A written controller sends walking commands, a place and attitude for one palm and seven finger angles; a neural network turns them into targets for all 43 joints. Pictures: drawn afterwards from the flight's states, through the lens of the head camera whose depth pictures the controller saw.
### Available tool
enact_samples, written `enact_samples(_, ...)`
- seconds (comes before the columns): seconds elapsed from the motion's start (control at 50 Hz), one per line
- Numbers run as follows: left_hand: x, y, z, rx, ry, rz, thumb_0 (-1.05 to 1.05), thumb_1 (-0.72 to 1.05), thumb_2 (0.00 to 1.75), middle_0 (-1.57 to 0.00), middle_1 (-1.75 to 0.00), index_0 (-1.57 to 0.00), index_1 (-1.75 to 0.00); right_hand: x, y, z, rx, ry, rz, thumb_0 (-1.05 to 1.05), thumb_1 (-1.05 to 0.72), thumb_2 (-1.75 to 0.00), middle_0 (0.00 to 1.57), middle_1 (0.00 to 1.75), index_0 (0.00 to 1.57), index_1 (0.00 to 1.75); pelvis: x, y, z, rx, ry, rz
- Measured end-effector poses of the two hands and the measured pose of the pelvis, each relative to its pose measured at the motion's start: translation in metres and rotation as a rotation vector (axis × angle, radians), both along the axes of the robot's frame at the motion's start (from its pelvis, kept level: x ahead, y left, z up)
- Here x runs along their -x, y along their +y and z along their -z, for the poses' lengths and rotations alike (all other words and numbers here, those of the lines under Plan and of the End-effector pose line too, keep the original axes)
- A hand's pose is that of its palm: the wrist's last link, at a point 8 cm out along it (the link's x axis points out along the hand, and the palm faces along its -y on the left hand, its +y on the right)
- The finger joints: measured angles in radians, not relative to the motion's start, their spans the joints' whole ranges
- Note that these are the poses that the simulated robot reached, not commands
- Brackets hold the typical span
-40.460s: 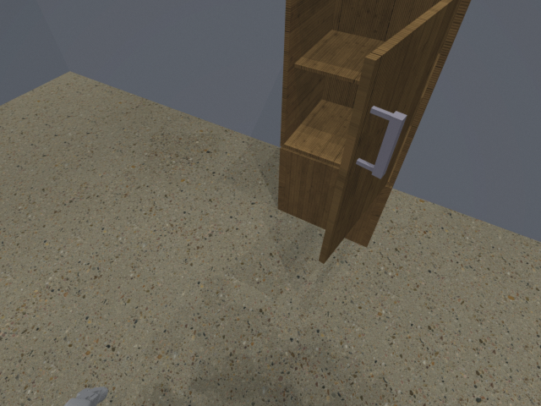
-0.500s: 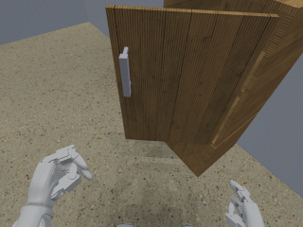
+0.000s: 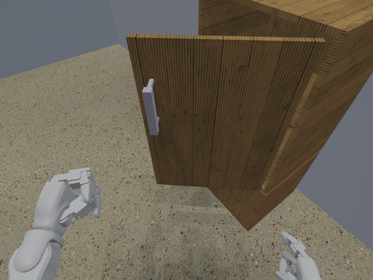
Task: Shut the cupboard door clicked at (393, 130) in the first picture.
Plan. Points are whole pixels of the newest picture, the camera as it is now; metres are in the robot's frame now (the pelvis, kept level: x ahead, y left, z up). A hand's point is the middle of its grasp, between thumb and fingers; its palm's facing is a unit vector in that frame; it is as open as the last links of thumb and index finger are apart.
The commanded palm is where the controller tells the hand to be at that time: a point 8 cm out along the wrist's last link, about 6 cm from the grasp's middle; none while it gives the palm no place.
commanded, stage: raise the hand and make a fist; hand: left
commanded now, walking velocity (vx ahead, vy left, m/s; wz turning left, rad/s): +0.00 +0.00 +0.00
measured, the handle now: (152, 107) +0.50 +0.14 +0.10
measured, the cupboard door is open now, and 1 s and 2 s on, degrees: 49 49 49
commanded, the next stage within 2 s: bring the fist close to the handle in 0.30 s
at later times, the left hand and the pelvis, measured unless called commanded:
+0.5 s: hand (97, 205) +0.22 +0.19 +0.10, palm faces +0.04 -1.00 -0.04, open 3.1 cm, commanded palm +0.22 +0.23 +0.11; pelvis -0.01 +0.00 +0.00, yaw +0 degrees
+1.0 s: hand (133, 161) +0.32 +0.15 +0.10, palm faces +0.01 -1.00 -0.02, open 3.1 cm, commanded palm +0.31 +0.18 +0.11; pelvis +0.00 +0.00 +0.01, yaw -1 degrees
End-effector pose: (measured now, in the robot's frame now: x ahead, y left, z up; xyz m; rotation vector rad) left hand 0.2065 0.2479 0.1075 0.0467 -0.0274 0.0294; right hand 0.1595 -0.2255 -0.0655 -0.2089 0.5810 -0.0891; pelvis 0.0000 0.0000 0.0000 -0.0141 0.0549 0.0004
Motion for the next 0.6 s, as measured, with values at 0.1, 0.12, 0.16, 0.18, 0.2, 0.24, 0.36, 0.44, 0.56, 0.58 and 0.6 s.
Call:
enact_samples(0.1, 0.001, -0.005, 0.006, 0.008, 0.03, 0.002, 0.02, 0.9, 0.9, -1.3, -1.5, -1.3, -1.5, 0.005, -0.01, -0.003, 0.012, -0.005, 0.021, 0.01, -0.9, -0.9, 0.2, 0.3, 0.2, 0.3, 0.002, -0.003, -0.002, -0.005, -0.005, 0.007)
enact_samples(0.12, 0.002, -0.006, 0.006, 0.008, 0.032, 0.001, 0.02, 0.9, 0.9, -1.3, -1.5, -1.3, -1.5, 0.005, -0.011, -0.004, 0.014, -0.007, 0.023, 0.01, -0.9, -0.9, 0.2, 0.3, 0.2, 0.3, 0.002, -0.003, -0.002, -0.006, -0.006, 0.008)
enact_samples(0.16, 0.004, -0.008, 0.007, 0.007, 0.028, -0.003, 0.02, 0.9, 0.9, -1.3, -1.5, -1.3, -1.5, 0.006, -0.013, -0.005, 0.016, -0.01, 0.024, 0.01, -0.9, -0.9, 0.2, 0.3, 0.2, 0.3, 0.003, -0.004, -0.002, -0.007, -0.008, 0.008)
enact_samples(0.18, 0.005, -0.008, 0.007, 0.006, 0.023, -0.005, 0.02, 0.9, 0.9, -1.3, -1.5, -1.3, -1.5, 0.006, -0.013, -0.005, 0.018, -0.012, 0.023, 0.01, -0.9, -0.9, 0.2, 0.3, 0.2, 0.3, 0.003, -0.004, -0.002, -0.008, -0.009, 0.008)
enact_samples(0.2, 0.006, -0.008, 0.006, 0.005, 0.018, -0.008, 0.02, 0.9, 0.9, -1.3, -1.5, -1.3, -1.5, 0.006, -0.013, -0.005, 0.018, -0.013, 0.021, 0.01, -0.9, -0.9, 0.2, 0.3, 0.2, 0.3, 0.004, -0.004, -0.002, -0.008, -0.011, 0.008)
enact_samples(0.24, 0.007, -0.008, 0.005, 0.003, 0.006, -0.014, 0.02, 0.9, 0.9, -1.3, -1.5, -1.3, -1.5, 0.006, -0.012, -0.005, 0.016, -0.015, 0.018, 0.01, -0.9, -0.9, 0.2, 0.3, 0.2, 0.3, 0.005, -0.005, -0.002, -0.008, -0.012, 0.007)
enact_samples(0.36, 0.01, -0.007, 0.004, -0.005, 0.003, -0.012, 0.02, 0.9, 0.9, -1.3, -1.5, -1.3, -1.5, 0.005, -0.006, -0.005, 0.003, -0.025, 0.005, 0.01, -0.9, -0.9, 0.2, 0.3, 0.2, 0.3, 0.008, -0.004, -0.002, -0.007, -0.018, 0.006)
enact_samples(0.44, 0.011, -0.006, 0.005, -0.001, 0.012, -0.009, 0.02, 0.9, 0.9, -1.3, -1.5, -1.3, -1.5, 0.005, -0.001, -0.005, -0.006, -0.031, 0.001, 0.01, -0.9, -0.9, 0.2, 0.3, 0.2, 0.3, 0.008, -0.003, -0.002, -0.006, -0.019, 0.006)
enact_samples(0.56, -0.005, -0.013, 0.004, 0.011, -0.011, -0.001, 0.02, 0.9, 0.9, -1.31, -1.5, -1.3, -1.5, 0.005, 0.005, -0.001, -0.005, -0.022, -0.014, 0.01, -0.9, -0.9, 0.2, 0.3, 0.2, 0.3, 0.011, 0.0, -0.002, -0.005, -0.021, -0.004)
enact_samples(0.58, -0.011, -0.016, 0.004, 0.012, -0.014, 0.005, 0.02, 0.9, 0.9, -1.31, -1.5, -1.3, -1.5, 0.006, 0.005, 0.0, -0.004, -0.018, -0.015, 0.01, -0.9, -0.9, 0.2, 0.3, 0.2, 0.3, 0.012, 0.001, -0.002, -0.005, -0.021, -0.004)
enact_samples(0.6, -0.016, -0.019, 0.004, 0.013, -0.017, 0.012, 0.02, 0.9, 0.9, -1.31, -1.5, -1.3, -1.5, 0.006, 0.006, 0.0, -0.005, -0.014, -0.014, 0.01, -0.9, -0.9, 0.2, 0.3, 0.2, 0.3, 0.012, 0.001, -0.002, -0.006, -0.02, -0.004)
